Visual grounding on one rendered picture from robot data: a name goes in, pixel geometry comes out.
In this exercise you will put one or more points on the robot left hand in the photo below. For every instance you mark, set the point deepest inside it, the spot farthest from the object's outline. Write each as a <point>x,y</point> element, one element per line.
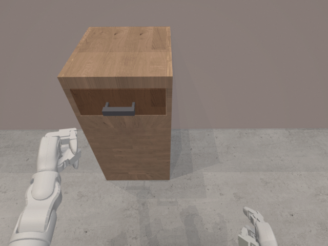
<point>49,151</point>

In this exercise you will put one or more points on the handle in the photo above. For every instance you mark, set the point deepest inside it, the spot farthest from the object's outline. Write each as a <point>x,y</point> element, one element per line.
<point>118,111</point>

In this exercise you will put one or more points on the cabinet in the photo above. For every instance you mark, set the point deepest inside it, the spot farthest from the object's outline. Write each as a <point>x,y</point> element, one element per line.
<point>126,147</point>

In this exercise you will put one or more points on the robot right hand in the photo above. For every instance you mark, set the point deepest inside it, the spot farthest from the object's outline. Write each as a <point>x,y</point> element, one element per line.
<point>262,235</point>

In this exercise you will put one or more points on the left robot forearm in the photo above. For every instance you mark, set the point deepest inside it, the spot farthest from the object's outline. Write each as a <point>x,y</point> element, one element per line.
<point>36,223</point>

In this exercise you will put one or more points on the drawer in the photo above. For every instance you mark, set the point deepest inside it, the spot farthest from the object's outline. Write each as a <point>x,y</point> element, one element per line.
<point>148,101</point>

